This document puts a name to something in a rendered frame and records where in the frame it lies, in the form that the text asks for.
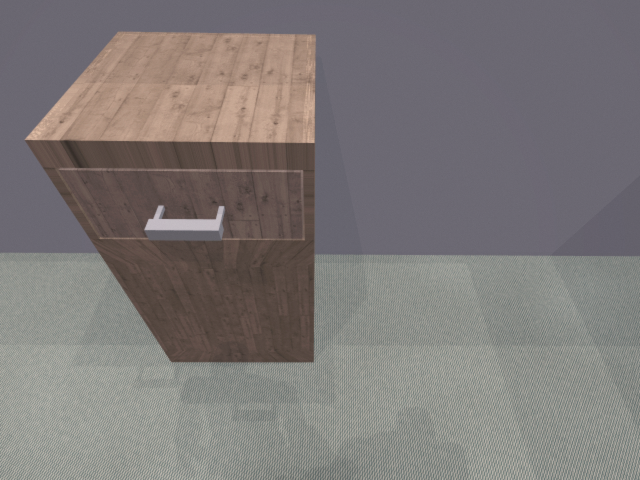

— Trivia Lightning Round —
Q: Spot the cabinet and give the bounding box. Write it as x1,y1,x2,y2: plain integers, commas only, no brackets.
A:
25,32,316,362

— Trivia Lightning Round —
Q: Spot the drawer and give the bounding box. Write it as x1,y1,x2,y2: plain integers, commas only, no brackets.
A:
59,168,304,239

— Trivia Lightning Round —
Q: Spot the handle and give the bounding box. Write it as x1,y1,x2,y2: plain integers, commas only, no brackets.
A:
144,206,225,241

